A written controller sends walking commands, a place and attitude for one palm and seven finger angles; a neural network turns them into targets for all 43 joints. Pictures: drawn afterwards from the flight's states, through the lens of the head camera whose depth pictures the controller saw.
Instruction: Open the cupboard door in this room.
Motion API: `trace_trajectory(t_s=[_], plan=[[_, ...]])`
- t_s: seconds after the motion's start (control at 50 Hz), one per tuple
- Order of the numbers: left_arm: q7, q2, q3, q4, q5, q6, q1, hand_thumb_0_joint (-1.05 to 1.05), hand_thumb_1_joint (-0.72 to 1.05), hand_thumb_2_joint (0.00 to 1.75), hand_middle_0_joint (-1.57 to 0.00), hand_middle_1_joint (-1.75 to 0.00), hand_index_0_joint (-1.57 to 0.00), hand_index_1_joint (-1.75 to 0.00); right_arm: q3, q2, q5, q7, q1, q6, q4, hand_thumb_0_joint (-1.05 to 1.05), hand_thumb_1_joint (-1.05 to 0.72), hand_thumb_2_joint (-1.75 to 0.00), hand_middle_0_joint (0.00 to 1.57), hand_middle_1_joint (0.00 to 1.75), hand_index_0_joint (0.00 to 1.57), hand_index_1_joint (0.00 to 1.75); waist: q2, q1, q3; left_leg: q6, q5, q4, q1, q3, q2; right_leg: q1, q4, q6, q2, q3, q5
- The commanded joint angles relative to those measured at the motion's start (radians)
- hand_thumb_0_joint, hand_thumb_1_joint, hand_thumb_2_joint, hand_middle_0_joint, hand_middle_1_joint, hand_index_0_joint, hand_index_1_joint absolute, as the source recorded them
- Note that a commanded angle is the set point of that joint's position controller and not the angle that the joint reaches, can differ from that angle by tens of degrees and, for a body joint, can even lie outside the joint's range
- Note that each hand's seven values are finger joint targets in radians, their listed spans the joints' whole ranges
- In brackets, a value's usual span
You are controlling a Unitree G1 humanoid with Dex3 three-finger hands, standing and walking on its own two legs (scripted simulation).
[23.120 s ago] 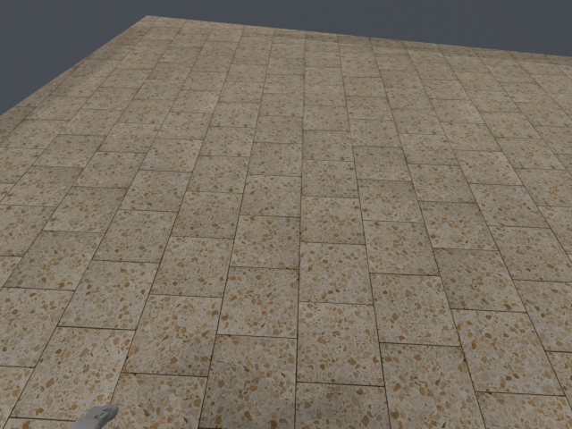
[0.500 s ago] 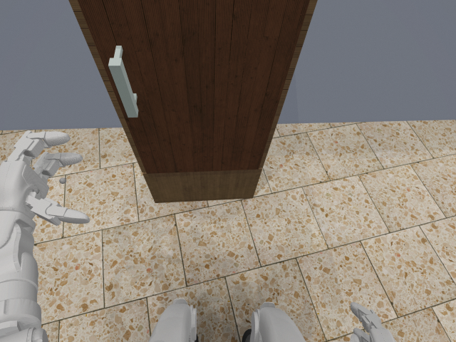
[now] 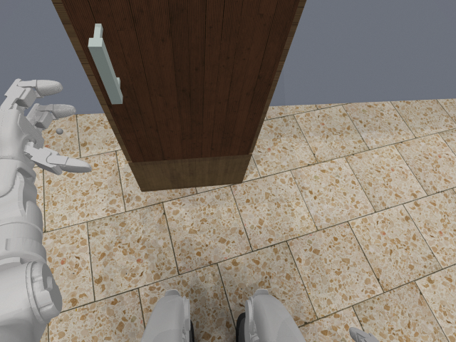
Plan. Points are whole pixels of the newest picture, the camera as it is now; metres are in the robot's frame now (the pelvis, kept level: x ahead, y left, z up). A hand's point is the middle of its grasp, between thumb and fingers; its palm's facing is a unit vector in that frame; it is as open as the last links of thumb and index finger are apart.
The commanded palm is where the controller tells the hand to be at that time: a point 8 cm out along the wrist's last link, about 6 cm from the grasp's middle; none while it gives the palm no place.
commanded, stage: move the hooked fingers beside the handle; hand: left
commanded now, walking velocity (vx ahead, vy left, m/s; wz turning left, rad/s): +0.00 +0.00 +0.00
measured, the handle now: (108, 66) +0.59 +0.22 +0.05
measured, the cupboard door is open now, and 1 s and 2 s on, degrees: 0 0 0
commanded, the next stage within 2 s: slide the fingers in behind the handle in 1.42 s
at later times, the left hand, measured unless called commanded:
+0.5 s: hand (74, 99) +0.51 +0.27 +0.05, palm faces +0.12 -0.99 +0.00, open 14.0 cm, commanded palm +0.50 +0.30 +0.04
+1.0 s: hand (71, 90) +0.53 +0.28 +0.05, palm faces +0.13 -0.99 -0.02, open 14.0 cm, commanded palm +0.52 +0.30 +0.04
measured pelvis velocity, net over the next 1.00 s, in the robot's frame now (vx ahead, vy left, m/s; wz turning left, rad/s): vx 0.00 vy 0.00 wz -0.03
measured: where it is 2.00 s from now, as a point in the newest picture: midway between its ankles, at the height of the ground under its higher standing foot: outside the picture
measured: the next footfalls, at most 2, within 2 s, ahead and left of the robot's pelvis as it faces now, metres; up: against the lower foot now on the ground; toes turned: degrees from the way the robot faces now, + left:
none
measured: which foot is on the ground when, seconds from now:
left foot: down 0.00-1.00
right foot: down 0.00-1.00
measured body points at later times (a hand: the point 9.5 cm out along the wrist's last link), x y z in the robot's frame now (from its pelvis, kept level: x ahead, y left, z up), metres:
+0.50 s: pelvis +0.00 +0.00 -0.01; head +0.16 +0.04 +0.40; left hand +0.50 +0.32 +0.05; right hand +0.01 -0.28 -0.11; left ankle +0.02 +0.09 -0.64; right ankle +0.03 -0.13 -0.64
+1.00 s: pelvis +0.00 +0.00 -0.01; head +0.19 +0.04 +0.40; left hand +0.52 +0.33 +0.05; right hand -0.01 -0.26 -0.11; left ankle +0.02 +0.09 -0.64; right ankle +0.03 -0.13 -0.64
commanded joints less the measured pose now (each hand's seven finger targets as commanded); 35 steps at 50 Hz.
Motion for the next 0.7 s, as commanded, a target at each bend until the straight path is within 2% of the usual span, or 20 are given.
trace_trajectory(t_s=[0.0, 0.02, 0.04, 0.06, 0.08, 0.1, 0.12, 0.14, 0.16, 0.2, 0.24, 0.28, 0.3, 0.38, 0.46, 0.52, 0.54, 0.6, 0.62, 0.68], plan=[[0.000, 0.287, 0.027, -0.133, -0.008, -0.045, -0.357, 0.00, -0.50, 0.30, -0.30, -1.20, -0.30, -1.20, -0.071, -0.200, 0.005, -0.014, 0.132, -0.001, -0.071, 0.00, -0.90, -0.90, 0.20, 0.30, 0.20, 0.30, 0.136, -0.006, -0.425, -0.029, 0.380, -0.162, 0.392, -0.105, -0.003, 0.117, -0.113, -0.020, 0.034, 0.021, 0.212], [0.001, 0.323, 0.053, -0.133, -0.005, -0.049, -0.369, 0.00, -0.50, 0.30, -0.30, -1.20, -0.30, -1.20, -0.071, -0.204, 0.001, -0.015, 0.140, 0.003, -0.069, 0.00, -0.90, -0.90, 0.20, 0.30, 0.20, 0.30, 0.136, 0.000, -0.447, -0.031, 0.392, -0.157, 0.393, -0.108, -0.002, 0.125, -0.107, -0.021, 0.034, 0.021, 0.220], [0.002, 0.332, 0.054, -0.133, -0.003, -0.055, -0.386, 0.00, -0.50, 0.30, -0.30, -1.20, -0.30, -1.20, -0.071, -0.204, 0.001, -0.014, 0.142, 0.008, -0.068, 0.00, -0.90, -0.90, 0.20, 0.30, 0.20, 0.30, 0.119, -0.009, -0.445, -0.028, 0.393, -0.152, 0.388, -0.108, -0.001, 0.130, -0.111, -0.019, 0.036, 0.025, 0.227], [0.004, 0.356, 0.073, -0.155, -0.003, -0.070, -0.400, 0.00, -0.50, 0.30, -0.30, -1.20, -0.30, -1.20, -0.071, -0.206, -0.002, -0.015, 0.149, 0.012, -0.067, 0.00, -0.90, -0.90, 0.20, 0.30, 0.20, 0.30, 0.143, -0.004, -0.475, -0.031, 0.435, -0.145, 0.415, -0.114, 0.001, 0.121, -0.099, -0.024, 0.038, 0.023, 0.241], [0.006, 0.363, 0.073, -0.166, 0.004, -0.079, -0.421, 0.00, -0.50, 0.30, -0.30, -1.20, -0.30, -1.20, -0.070, -0.204, -0.004, -0.012, 0.152, 0.016, -0.065, 0.00, -0.90, -0.90, 0.20, 0.30, 0.20, 0.30, 0.170, -0.001, -0.496, -0.036, 0.457, -0.145, 0.441, -0.116, 0.004, 0.112, -0.097, -0.022, 0.038, 0.022, 0.243], [0.007, 0.340, 0.055, -0.166, 0.003, -0.087, -0.443, 0.00, -0.50, 0.30, -0.30, -1.20, -0.30, -1.20, -0.070, -0.200, -0.005, -0.010, 0.151, 0.018, -0.062, 0.00, -0.90, -0.90, 0.20, 0.30, 0.20, 0.30, 0.175, -0.012, -0.502, -0.035, 0.458, -0.137, 0.446, -0.114, 0.002, 0.106, -0.098, -0.020, 0.039, 0.024, 0.247], [0.009, 0.352, 0.058, -0.164, 0.006, -0.095, -0.473, 0.00, -0.50, 0.30, -0.30, -1.20, -0.30, -1.20, -0.069, -0.201, -0.008, -0.009, 0.154, 0.021, -0.053, 0.00, -0.90, -0.90, 0.20, 0.30, 0.20, 0.30, 0.191, -0.017, -0.493, -0.038, 0.456, -0.134, 0.447, -0.120, 0.005, 0.094, -0.097, -0.022, 0.039, 0.023, 0.240], [0.011, 0.362, 0.068, -0.128, 0.011, -0.093, -0.463, 0.00, -0.50, 0.30, -0.30, -1.20, -0.30, -1.20, -0.069, -0.204, -0.007, -0.009, 0.157, 0.025, -0.050, 0.00, -0.90, -0.90, 0.20, 0.30, 0.20, 0.30, 0.170, -0.020, -0.478, -0.035, 0.426, -0.133, 0.427, -0.118, 0.004, 0.089, -0.100, -0.021, 0.041, 0.024, 0.223], [0.013, 0.377, 0.070, -0.120, 0.014, -0.096, -0.491, 0.00, -0.50, 0.30, -0.30, -1.20, -0.30, -1.20, -0.065, -0.207, -0.009, -0.011, 0.161, 0.030, -0.046, 0.00, -0.90, -0.90, 0.20, 0.30, 0.20, 0.30, 0.177, -0.030, -0.460, -0.035, 0.428, -0.134, 0.421, -0.126, 0.006, 0.076, -0.096, -0.024, 0.041, 0.020, 0.218], [0.011, 0.328, 0.019, -0.087, 0.022, -0.082, -0.526, 0.00, -0.50, 0.30, -0.30, -1.20, -0.30, -1.20, -0.064, -0.206, -0.008, -0.011, 0.163, 0.036, -0.040, 0.00, -0.90, -0.90, 0.20, 0.30, 0.20, 0.30, 0.195, -0.050, -0.446, -0.035, 0.406, -0.136, 0.429, -0.131, 0.007, 0.042, -0.101, -0.022, 0.040, 0.019, 0.201], [0.009, 0.334, 0.012, -0.038, 0.033, -0.061, -0.532, 0.00, -0.50, 0.30, -0.30, -1.20, -0.30, -1.20, -0.061, -0.213, -0.009, -0.011, 0.173, 0.044, -0.037, 0.00, -0.90, -0.90, 0.20, 0.30, 0.20, 0.30, 0.182, -0.055, -0.428, -0.035, 0.374, -0.139, 0.412, -0.137, 0.006, 0.028, -0.104, -0.022, 0.039, 0.016, 0.182], [0.012, 0.367, 0.029, -0.042, 0.036, -0.055, -0.561, 0.00, -0.50, 0.30, -0.30, -1.20, -0.30, -1.20, -0.059, -0.216, -0.013, -0.013, 0.182, 0.049, -0.036, 0.00, -0.90, -0.90, 0.20, 0.30, 0.20, 0.30, 0.202, -0.054, -0.470, -0.034, 0.409, -0.129, 0.423, -0.137, 0.006, 0.035, -0.097, -0.022, 0.038, 0.017, 0.202], [0.013, 0.367, 0.022, -0.027, 0.039, -0.049, -0.577, 0.00, -0.50, 0.30, -0.30, -1.20, -0.30, -1.20, -0.058, -0.218, -0.012, -0.012, 0.186, 0.053, -0.036, 0.00, -0.90, -0.90, 0.20, 0.30, 0.20, 0.30, 0.183, -0.063, -0.465, -0.032, 0.396, -0.124, 0.410, -0.139, 0.006, 0.029, -0.097, -0.021, 0.039, 0.017, 0.198], [0.031, 0.458, 0.072, 0.000, 0.054, -0.046, -0.632, 0.00, -0.50, 0.30, -0.30, -1.20, -0.30, -1.20, -0.047, -0.222, -0.017, -0.013, 0.199, 0.061, -0.042, 0.00, -0.90, -0.90, 0.20, 0.30, 0.20, 0.30, 0.164, -0.074, -0.489, -0.019, 0.402, -0.094, 0.344, -0.127, 0.003, 0.066, -0.088, -0.016, 0.041, 0.029, 0.228], [0.041, 0.524, 0.080, 0.011, 0.084, -0.045, -0.720, 0.00, -0.50, 0.30, -0.30, -1.20, -0.30, -1.20, -0.034, -0.223, -0.021, -0.011, 0.206, 0.068, -0.046, 0.00, -0.90, -0.90, 0.20, 0.30, 0.20, 0.30, 0.208, -0.093, -0.484, -0.014, 0.375, -0.071, 0.299, -0.122, 0.003, 0.056, -0.074, -0.017, 0.043, 0.034, 0.216], [0.039, 0.564, 0.098, 0.015, 0.102, -0.040, -0.719, 0.00, -0.50, 0.30, -0.30, -1.20, -0.30, -1.20, -0.032, -0.228, -0.025, -0.006, 0.220, 0.076, -0.050, 0.00, -0.90, -0.90, 0.20, 0.30, 0.20, 0.30, 0.250, -0.086, -0.549, -0.017, 0.433, -0.055, 0.330, -0.124, 0.007, 0.062, -0.064, -0.018, 0.045, 0.034, 0.251], [0.035, 0.564, 0.087, 0.031, 0.106, -0.033, -0.732, 0.00, -0.50, 0.30, -0.30, -1.20, -0.30, -1.20, -0.029, -0.230, -0.025, -0.005, 0.223, 0.081, -0.049, 0.00, -0.90, -0.90, 0.20, 0.30, 0.20, 0.30, 0.242, -0.097, -0.549, -0.017, 0.436, -0.051, 0.326, -0.129, 0.009, 0.051, -0.062, -0.017, 0.046, 0.032, 0.250], [0.019, 0.549, 0.054, 0.093, 0.104, 0.005, -0.797, 0.00, -0.50, 0.30, -0.30, -1.20, -0.30, -1.20, -0.020, -0.232, -0.021, -0.006, 0.232, 0.087, -0.045, 0.00, -0.90, -0.90, 0.20, 0.30, 0.20, 0.30, 0.230, -0.134, -0.488, -0.010, 0.398, -0.036, 0.272, -0.129, 0.012, 0.020, -0.065, -0.011, 0.047, 0.030, 0.237], [0.015, 0.566, 0.065, 0.101, 0.109, 0.016, -0.777, 0.00, -0.50, 0.30, -0.30, -1.20, -0.30, -1.20, -0.020, -0.235, -0.022, -0.007, 0.242, 0.090, -0.048, 0.00, -0.90, -0.90, 0.20, 0.30, 0.20, 0.30, 0.223, -0.125, -0.505, -0.008, 0.399, -0.036, 0.267, -0.130, 0.011, 0.034, -0.061, -0.012, 0.048, 0.029, 0.240], [0.002, 0.574, 0.080, 0.049, 0.110, 0.022, -0.719, 0.00, -0.50, 0.30, -0.30, -1.20, -0.30, -1.20, -0.025, -0.236, -0.026, -0.002, 0.260, 0.098, -0.058, 0.00, -0.90, -0.90, 0.20, 0.30, 0.20, 0.30, 0.284, -0.097, -0.604, -0.018, 0.515, -0.034, 0.360, -0.135, 0.016, 0.034, -0.047, -0.016, 0.048, 0.023, 0.303]])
